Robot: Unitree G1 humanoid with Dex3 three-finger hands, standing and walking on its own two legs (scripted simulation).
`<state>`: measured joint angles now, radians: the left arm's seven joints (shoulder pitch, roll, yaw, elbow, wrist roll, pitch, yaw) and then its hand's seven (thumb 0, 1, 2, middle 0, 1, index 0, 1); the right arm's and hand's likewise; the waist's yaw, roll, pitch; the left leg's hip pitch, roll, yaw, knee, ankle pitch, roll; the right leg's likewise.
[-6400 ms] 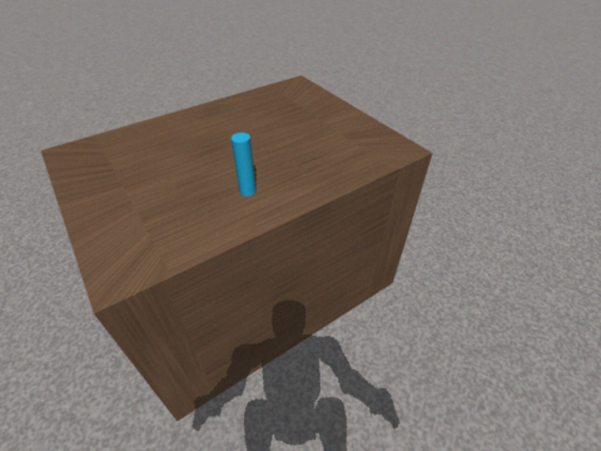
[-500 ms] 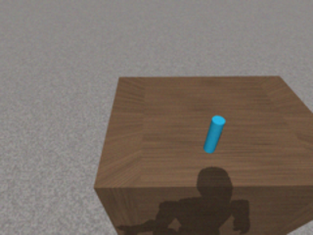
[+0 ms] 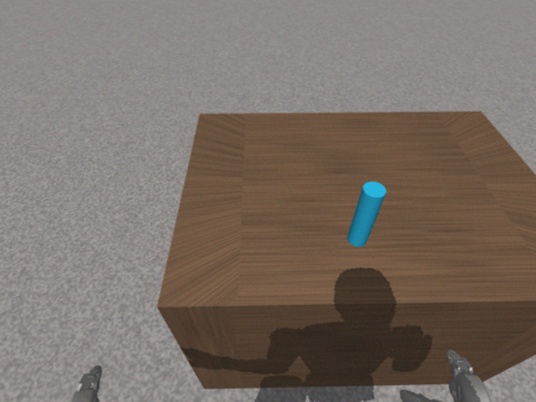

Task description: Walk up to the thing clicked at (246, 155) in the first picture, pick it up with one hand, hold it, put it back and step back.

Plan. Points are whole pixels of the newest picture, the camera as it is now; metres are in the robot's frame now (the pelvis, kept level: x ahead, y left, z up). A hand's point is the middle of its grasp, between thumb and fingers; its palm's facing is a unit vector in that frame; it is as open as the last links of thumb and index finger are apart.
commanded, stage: rise first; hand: right
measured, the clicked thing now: (364, 216) +0.51 -0.21 -0.04
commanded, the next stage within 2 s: go down in 1.22 s
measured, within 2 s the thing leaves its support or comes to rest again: neither
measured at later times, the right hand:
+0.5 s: hand (455, 383) +0.19 -0.26 -0.04, palm faces +0.28 +0.90 -0.33, open 17.3 cm
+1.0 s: hand (469, 383) +0.18 -0.25 +0.00, palm faces +0.29 +0.90 -0.34, open 17.5 cm
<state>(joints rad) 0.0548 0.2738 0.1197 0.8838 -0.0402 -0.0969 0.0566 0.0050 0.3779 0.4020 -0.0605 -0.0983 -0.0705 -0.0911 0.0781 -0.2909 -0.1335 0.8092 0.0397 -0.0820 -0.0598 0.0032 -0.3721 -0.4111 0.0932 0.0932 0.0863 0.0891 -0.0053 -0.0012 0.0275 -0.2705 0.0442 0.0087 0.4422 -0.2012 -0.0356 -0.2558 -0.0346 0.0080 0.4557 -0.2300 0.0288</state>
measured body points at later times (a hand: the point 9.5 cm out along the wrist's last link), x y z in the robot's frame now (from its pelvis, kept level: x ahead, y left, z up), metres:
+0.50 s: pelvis +0.01 +0.00 +0.00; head +0.01 +0.00 +0.45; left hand +0.18 +0.26 -0.08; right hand +0.17 -0.30 -0.02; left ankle +0.02 +0.14 -0.74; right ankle +0.00 -0.14 -0.74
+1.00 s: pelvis +0.00 +0.00 +0.00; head -0.01 +0.01 +0.45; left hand +0.17 +0.26 -0.08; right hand +0.16 -0.30 +0.03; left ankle +0.02 +0.14 -0.74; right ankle +0.00 -0.14 -0.74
